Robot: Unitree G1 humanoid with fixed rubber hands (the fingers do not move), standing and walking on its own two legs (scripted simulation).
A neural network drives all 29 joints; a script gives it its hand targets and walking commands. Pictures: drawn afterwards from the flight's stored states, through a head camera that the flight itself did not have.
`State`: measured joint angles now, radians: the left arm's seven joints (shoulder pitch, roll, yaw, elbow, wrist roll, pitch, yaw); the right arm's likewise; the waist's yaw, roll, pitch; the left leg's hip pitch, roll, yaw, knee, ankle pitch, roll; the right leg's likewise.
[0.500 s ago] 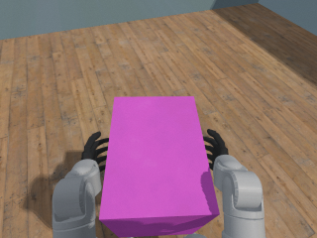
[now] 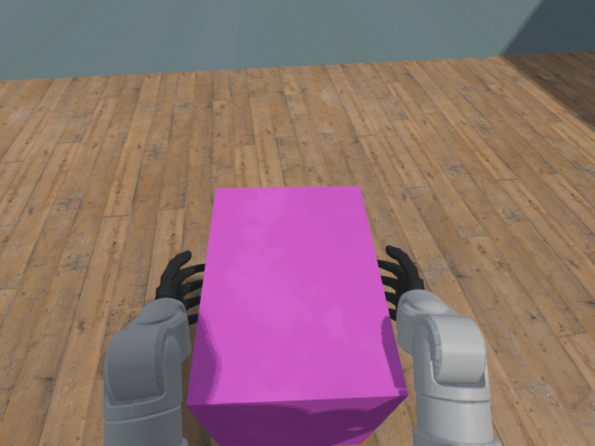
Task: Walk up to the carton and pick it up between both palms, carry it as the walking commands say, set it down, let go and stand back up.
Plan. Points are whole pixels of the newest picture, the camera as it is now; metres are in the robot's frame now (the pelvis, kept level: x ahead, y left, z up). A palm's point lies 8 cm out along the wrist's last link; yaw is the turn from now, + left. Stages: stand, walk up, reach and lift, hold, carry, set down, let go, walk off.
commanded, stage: carry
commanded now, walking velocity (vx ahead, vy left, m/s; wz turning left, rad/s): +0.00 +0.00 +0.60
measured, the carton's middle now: (290, 320) +0.30 +0.00 +0.01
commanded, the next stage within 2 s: none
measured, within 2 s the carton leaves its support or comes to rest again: neither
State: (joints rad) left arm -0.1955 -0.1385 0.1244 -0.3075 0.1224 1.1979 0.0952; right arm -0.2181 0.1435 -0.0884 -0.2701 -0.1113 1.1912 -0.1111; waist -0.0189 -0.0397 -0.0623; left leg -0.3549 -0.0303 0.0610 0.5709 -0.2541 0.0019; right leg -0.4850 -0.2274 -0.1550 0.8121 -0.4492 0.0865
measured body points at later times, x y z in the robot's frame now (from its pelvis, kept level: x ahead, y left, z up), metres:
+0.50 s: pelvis -0.08 +0.00 +0.01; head -0.07 -0.02 +0.46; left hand +0.17 +0.21 +0.10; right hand +0.23 -0.08 +0.08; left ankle -0.10 +0.14 -0.67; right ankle -0.03 -0.10 -0.72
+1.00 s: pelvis -0.14 +0.02 +0.01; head -0.12 +0.02 +0.46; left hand +0.01 +0.30 +0.09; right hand +0.18 +0.06 +0.08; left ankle -0.13 +0.14 -0.72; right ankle -0.09 -0.08 -0.72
